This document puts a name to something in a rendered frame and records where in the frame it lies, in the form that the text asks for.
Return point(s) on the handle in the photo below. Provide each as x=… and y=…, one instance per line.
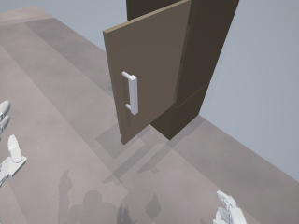
x=132, y=81

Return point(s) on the left robot hand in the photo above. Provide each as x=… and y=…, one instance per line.
x=11, y=165

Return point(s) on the cupboard door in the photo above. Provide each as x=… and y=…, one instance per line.
x=150, y=48

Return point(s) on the right robot hand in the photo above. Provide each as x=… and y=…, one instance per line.
x=234, y=214

